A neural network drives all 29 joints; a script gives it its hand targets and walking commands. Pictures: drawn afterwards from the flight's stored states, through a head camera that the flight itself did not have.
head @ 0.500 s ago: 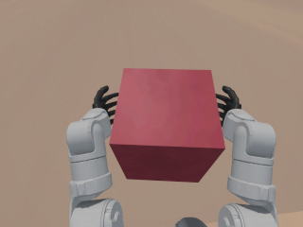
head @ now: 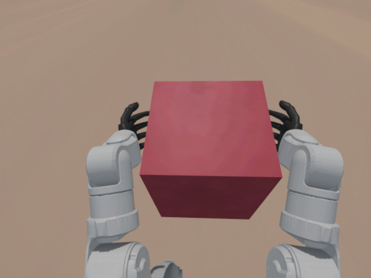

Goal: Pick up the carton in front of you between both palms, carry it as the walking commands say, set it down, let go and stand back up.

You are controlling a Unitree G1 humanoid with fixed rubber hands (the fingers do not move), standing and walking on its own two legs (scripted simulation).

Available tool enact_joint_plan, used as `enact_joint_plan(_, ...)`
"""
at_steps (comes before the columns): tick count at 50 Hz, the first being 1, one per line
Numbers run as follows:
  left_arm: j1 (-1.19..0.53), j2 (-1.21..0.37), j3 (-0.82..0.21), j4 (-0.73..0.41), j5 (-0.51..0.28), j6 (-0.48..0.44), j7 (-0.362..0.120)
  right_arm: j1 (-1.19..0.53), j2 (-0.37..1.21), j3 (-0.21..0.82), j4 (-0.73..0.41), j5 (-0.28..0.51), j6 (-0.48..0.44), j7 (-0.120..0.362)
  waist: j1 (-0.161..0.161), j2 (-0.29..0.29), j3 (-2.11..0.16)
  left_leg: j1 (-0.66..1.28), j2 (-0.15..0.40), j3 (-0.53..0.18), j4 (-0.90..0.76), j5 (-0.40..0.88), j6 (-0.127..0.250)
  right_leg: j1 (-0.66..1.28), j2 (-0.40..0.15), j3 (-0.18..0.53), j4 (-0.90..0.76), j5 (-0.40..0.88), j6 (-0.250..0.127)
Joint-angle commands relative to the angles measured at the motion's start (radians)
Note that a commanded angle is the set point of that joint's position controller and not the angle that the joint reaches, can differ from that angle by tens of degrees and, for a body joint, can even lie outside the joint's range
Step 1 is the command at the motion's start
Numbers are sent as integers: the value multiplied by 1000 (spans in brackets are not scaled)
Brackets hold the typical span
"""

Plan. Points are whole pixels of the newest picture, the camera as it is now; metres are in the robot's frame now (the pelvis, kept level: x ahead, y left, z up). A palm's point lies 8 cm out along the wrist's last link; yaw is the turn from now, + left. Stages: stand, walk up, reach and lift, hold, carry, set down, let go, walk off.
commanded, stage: carry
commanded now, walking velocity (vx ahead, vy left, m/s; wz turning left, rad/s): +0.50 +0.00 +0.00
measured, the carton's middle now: (206, 156) +0.35 +0.02 +0.07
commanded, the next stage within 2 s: none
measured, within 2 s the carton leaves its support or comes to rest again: neither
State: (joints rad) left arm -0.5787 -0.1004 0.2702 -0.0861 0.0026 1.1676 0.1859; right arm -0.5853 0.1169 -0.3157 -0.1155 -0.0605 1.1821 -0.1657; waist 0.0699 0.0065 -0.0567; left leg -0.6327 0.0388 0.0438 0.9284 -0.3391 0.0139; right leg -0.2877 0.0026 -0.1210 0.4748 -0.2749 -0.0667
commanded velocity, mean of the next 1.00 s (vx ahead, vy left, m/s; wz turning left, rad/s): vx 0.23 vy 0.00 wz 0.00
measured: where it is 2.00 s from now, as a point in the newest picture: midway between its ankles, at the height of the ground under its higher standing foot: (206, 216)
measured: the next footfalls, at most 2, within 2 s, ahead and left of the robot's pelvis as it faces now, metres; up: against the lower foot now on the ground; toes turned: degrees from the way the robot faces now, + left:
left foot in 0.16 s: +0.26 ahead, +0.11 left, +0.00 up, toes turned +6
right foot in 0.58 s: +0.54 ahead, -0.10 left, +0.00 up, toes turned -3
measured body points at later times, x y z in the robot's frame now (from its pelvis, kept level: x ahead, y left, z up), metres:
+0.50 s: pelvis +0.32 +0.02 +0.01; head +0.33 +0.03 +0.46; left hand +0.61 +0.15 +0.08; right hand +0.59 -0.15 +0.09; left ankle +0.22 +0.11 -0.74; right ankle +0.43 -0.11 -0.71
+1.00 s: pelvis +0.55 +0.00 +0.00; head +0.49 +0.01 +0.44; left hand +0.80 +0.15 +0.09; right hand +0.79 -0.15 +0.10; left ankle +0.57 +0.11 -0.74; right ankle +0.50 -0.10 -0.74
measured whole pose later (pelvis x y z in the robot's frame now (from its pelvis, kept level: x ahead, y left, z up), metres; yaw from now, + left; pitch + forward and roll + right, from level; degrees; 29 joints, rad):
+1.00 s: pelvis +0.55 +0.00 +0.00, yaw -1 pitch +2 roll +0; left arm -0.01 -0.13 0.06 -0.45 0.05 1.24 0.13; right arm -0.01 0.13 -0.06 -0.44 -0.06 1.23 -0.13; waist 0.00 -0.02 -0.20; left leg -0.30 0.06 0.18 0.50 -0.23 0.01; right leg -0.18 -0.06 -0.19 0.48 -0.34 -0.01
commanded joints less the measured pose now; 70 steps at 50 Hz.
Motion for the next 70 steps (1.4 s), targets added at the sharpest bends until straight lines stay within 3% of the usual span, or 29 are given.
enact_joint_plan(1, -586, -782, -635, -45, -236, -15, -72, -490, 724, 596, 30, 147, -14, 10, -18, -130, -349, 16, -3, 41, -222, 114, -10, 325, -230, 208, -139, 372, -121)
enact_joint_plan(4, -515, -790, -610, 17, -177, -22, -75, -454, 746, 601, 68, 135, -21, 30, -18, -152, -303, 118, -38, 107, -400, 220, -4, 315, -210, 138, -133, 441, -72)
enact_joint_plan(7, -475, -821, -612, 33, -144, -39, -81, -421, 786, 617, 89, 149, -43, 50, -78, -97, -371, 495, -66, 165, -526, 249, 22, 215, -164, 12, 107, 597, 5)
enact_joint_plan(8, -463, -821, -613, 30, -136, -44, -82, -388, 800, 623, 93, 153, -52, 55, -105, -30, -434, 693, 50, -6, -521, 162, 58, 63, -135, -19, 293, 427, 49)
enact_joint_plan(9, -434, -846, -619, 27, -138, -43, -85, -383, 796, 626, 86, 147, -63, 56, -112, 191, -495, 868, 308, -471, -582, 117, 186, -200, -25, -5, 564, 155, 82)
enact_joint_plan(10, -432, -860, -638, 3, -142, -49, -87, -368, 823, 647, 70, 160, -70, 61, -107, 280, -450, 944, 366, -611, -638, 197, 253, -417, 45, 61, 695, -196, 75)
enact_joint_plan(11, -427, -890, -649, -13, -143, -58, -91, -365, 857, 676, 26, 185, -78, 72, -103, 192, -428, 925, 355, -541, -612, 264, 254, -472, -12, 118, 765, -210, 56)
enact_joint_plan(12, -396, -923, -658, -29, -145, -67, -97, -365, 899, 712, -10, 205, -89, 86, -100, 87, -412, 879, 333, -452, -608, 346, 226, -471, -51, 129, 737, -159, 55)
enact_joint_plan(13, -368, -953, -680, -54, -148, -77, -106, -368, 937, 747, -54, 229, -102, 101, -91, 38, -383, 822, 312, -369, -627, 389, 187, -447, -83, 128, 663, -107, 60)
enact_joint_plan(14, -328, -977, -702, -75, -147, -87, -116, -358, 968, 780, -91, 246, -114, 114, -86, 55, -375, 783, 291, -301, -658, 387, 154, -406, -97, 119, 571, -79, 68)
enact_joint_plan(16, -249, -997, -751, -136, -141, -106, -127, -280, 1005, 830, -143, 271, -130, 139, -87, 108, -385, 767, 265, -202, -687, 427, 138, -341, -72, 71, 452, -55, 85)
enact_joint_plan(24, 93, -936, -830, -380, -173, -83, -141, 101, 908, 873, -349, 281, -96, 159, -100, 154, -269, 782, 185, 4, -683, 595, 99, -266, -31, -52, 31, 188, 75)
enact_joint_plan(26, 139, -890, -837, -437, -191, -56, -144, 161, 866, 878, -398, 275, -70, 155, -96, 149, -233, 761, 174, 49, -618, 724, 70, -185, -16, -87, -35, 263, 67)
enact_joint_plan(28, 208, -843, -834, -473, -194, -25, -147, 227, 817, 876, -442, 267, -39, 149, -78, 109, -263, 647, 127, 133, -421, 793, 11, 80, 24, -149, -109, 356, 58)
enact_joint_plan(29, 224, -813, -825, -486, -190, -8, -147, 227, 778, 875, -463, 265, -24, 145, -64, 81, -289, 510, 107, 150, -292, 641, -26, 257, -53, -72, -105, 441, 47)
enact_joint_plan(30, 230, -773, -810, -488, -187, 5, -145, 188, 744, 883, -496, 273, -5, 140, -44, -119, -391, 251, 44, 137, -33, 278, -64, 538, -289, 227, -15, 773, -59)
enact_joint_plan(31, 245, -757, -796, -470, -197, 13, -142, 196, 724, 892, -507, 281, 14, 138, -39, -299, -427, 53, -60, 97, 191, -182, -80, 636, -420, 453, -80, 922, -196)
enact_joint_plan(32, 244, -763, -805, -493, -217, 20, -145, 203, 727, 900, -507, 288, 22, 138, -44, -221, -405, 21, -24, 2, 278, -242, -62, 558, -433, 406, -106, 921, -215)
enact_joint_plan(34, 204, -809, -827, -519, -233, 26, -158, 177, 771, 906, -502, 297, 27, 145, -57, -81, -343, 84, 61, -47, 117, -184, -34, 380, -382, 269, -155, 774, -140)
enact_joint_plan(35, 183, -824, -839, -521, -244, 28, -164, 176, 794, 905, -494, 295, 25, 148, -63, -69, -312, 150, 76, -32, -58, -146, -33, 296, -339, 192, -189, 662, -86)
enact_joint_plan(36, 166, -832, -846, -525, -253, 28, -170, 183, 809, 903, -484, 286, 23, 148, -63, -87, -296, 229, 50, 9, -166, -120, -40, 223, -307, 132, -209, 611, -63)
enact_joint_plan(39, 202, -814, -849, -510, -252, 32, -180, 236, 804, 886, -458, 253, 22, 142, -61, -148, -308, 345, 21, 72, -348, -10, -48, 178, -278, 58, -204, 500, -58)
enact_joint_plan(41, 201, -796, -853, -512, -249, 35, -180, 246, 787, 878, -462, 242, 24, 137, -71, -134, -300, 435, 30, 109, -481, 201, -49, 123, -240, 13, -170, 326, -19)
enact_joint_plan(44, 210, -748, -826, -471, -215, 46, -170, 236, 729, 861, -451, 233, 40, 133, -64, -62, -213, 520, 125, 60, -539, 326, -51, -24, -199, 2, -138, 29, 46)
enact_joint_plan(46, 167, -709, -814, -460, -205, 62, -160, 198, 700, 841, -413, 230, 46, 129, -62, 56, -150, 398, 172, 4, -520, 431, -15, 34, -163, 11, -90, 137, 81)
enact_joint_plan(49, 189, -706, -809, -443, -197, 69, -151, 228, 706, 826, -370, 239, 47, 131, -67, 45, -212, 429, 164, 8, -471, 640, -2, 103, -169, 15, -6, 336, 87)
enact_joint_plan(52, 205, -733, -808, -404, -183, 56, -163, 221, 731, 843, -351, 248, 33, 148, -67, 35, -273, 479, 155, 20, -430, 742, 1, 121, -159, 7, 23, 391, 92)
enact_joint_plan(62, 132, -767, -810, -298, -145, -81, -242, 134, 771, 868, -264, 222, -97, 227, -68, 0, -318, 496, 134, 44, -382, 699, 12, 153, -157, 16, 45, 480, 84)
enact_joint_plan(70, 117, -733, -741, -162, -75, -191, -275, 128, 728, 781, -116, 136, -206, 252, -68, -11, -281, 482, 136, 46, -404, 588, 10, 141, -168, 26, 16, 430, 80)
